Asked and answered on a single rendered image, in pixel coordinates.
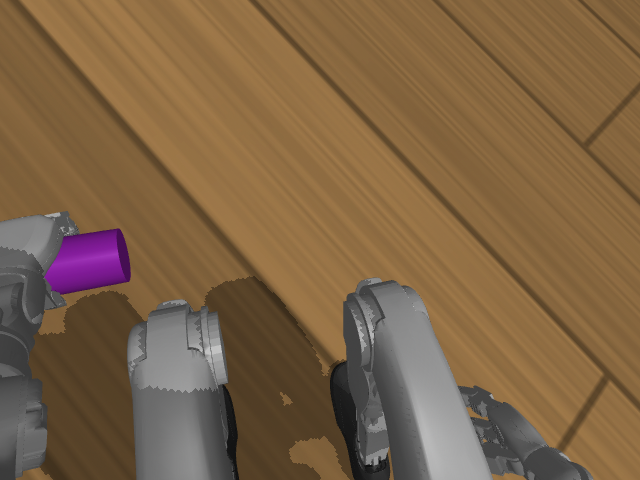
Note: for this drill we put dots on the bottle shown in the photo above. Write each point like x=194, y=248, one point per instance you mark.
x=90, y=260

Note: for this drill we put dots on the left robot foot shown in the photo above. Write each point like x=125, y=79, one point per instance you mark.
x=233, y=435

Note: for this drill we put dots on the left robot hand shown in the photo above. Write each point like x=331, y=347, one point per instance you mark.
x=33, y=243

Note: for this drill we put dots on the right robot hand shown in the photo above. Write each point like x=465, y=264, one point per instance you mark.
x=510, y=437

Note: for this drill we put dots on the left robot arm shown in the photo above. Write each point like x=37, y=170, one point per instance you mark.
x=23, y=416

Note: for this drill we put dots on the right robot foot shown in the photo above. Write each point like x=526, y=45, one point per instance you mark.
x=345, y=414

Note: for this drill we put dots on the right robot arm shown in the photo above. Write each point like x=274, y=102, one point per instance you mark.
x=551, y=464

